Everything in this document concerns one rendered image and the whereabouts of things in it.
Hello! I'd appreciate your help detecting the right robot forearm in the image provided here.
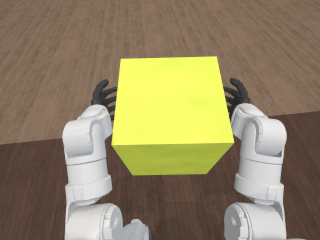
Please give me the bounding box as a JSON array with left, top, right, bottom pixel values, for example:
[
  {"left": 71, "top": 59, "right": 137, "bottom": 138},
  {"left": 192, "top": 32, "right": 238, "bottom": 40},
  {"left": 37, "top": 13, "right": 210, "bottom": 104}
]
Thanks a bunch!
[{"left": 230, "top": 103, "right": 287, "bottom": 238}]

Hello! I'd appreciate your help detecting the robot left hand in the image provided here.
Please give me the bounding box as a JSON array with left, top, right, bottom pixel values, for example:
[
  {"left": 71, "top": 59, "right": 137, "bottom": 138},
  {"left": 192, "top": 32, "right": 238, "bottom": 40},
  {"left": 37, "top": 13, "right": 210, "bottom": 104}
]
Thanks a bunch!
[{"left": 91, "top": 79, "right": 118, "bottom": 122}]

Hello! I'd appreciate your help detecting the left robot shin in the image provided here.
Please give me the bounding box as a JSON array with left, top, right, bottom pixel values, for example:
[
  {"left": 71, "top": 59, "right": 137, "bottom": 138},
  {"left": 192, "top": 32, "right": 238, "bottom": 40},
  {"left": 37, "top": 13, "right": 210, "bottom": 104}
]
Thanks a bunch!
[{"left": 131, "top": 219, "right": 143, "bottom": 224}]

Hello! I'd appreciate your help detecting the robot right hand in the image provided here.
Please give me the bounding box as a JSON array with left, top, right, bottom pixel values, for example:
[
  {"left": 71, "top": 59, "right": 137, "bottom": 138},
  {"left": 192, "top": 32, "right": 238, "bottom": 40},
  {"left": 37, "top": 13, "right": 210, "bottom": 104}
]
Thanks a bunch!
[{"left": 223, "top": 78, "right": 251, "bottom": 122}]

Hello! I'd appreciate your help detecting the carton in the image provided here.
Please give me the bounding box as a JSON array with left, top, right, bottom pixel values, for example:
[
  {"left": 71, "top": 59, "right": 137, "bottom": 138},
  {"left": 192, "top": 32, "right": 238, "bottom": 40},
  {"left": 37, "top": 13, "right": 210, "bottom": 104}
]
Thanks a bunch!
[{"left": 111, "top": 56, "right": 235, "bottom": 176}]

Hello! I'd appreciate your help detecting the left robot forearm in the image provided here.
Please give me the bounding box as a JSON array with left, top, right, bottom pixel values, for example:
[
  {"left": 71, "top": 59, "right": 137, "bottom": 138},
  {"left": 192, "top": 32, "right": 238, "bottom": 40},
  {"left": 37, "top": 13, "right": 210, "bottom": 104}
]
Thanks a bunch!
[{"left": 62, "top": 104, "right": 113, "bottom": 240}]

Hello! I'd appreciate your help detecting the robot right upper arm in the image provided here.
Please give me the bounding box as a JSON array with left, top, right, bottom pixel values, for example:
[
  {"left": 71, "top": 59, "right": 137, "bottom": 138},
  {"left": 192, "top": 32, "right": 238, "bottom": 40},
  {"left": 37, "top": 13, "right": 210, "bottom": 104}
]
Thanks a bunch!
[{"left": 224, "top": 202, "right": 306, "bottom": 240}]

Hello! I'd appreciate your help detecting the robot left upper arm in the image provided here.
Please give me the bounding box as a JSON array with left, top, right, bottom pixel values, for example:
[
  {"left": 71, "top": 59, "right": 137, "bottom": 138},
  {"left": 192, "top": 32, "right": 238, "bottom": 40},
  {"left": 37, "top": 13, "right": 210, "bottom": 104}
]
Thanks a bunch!
[{"left": 65, "top": 203, "right": 124, "bottom": 240}]

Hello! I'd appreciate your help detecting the robot left thigh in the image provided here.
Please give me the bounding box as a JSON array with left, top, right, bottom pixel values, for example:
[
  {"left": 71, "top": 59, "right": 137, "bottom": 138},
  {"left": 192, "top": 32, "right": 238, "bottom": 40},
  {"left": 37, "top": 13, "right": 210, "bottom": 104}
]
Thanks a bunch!
[{"left": 123, "top": 222, "right": 149, "bottom": 240}]

